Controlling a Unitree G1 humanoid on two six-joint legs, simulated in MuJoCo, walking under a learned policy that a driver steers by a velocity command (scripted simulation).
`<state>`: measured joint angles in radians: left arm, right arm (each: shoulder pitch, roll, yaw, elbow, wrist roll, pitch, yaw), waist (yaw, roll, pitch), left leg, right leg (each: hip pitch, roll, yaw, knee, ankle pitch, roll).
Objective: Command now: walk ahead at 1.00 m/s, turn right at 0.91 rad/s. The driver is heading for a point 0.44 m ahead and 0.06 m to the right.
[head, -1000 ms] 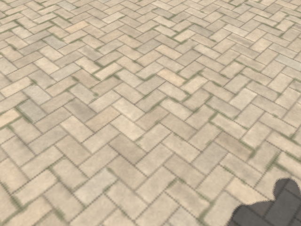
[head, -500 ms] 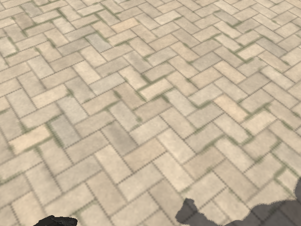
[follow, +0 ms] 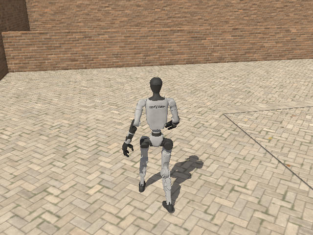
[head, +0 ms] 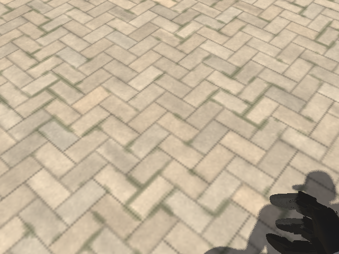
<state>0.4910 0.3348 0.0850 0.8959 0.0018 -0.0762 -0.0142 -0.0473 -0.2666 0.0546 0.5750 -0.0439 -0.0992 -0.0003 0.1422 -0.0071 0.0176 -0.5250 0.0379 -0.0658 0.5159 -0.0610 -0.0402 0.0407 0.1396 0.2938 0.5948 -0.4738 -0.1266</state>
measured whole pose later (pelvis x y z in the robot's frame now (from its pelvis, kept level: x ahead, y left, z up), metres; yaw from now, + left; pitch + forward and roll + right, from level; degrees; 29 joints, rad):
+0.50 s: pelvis +0.41 -0.03 +0.00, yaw -23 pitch +0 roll +1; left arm 0.06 0.28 0.01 0.68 0.01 -0.04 -0.04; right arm 0.33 -0.26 0.00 0.81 0.02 -0.10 -0.02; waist -0.06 -0.03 0.10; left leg -0.28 0.04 -0.03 1.35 -0.51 -0.06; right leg -0.49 0.12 -0.05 0.62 -0.14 -0.14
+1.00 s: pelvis +0.59 -0.01 +0.02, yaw -26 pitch +1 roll +0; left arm 0.20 0.24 0.02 0.87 0.01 0.02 0.01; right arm 0.14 -0.21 -0.02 0.74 -0.02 -0.03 -0.01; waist 0.02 0.00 0.01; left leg -0.37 0.00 -0.01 0.55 -0.19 0.00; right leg -0.22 0.04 0.05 0.57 -0.36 -0.02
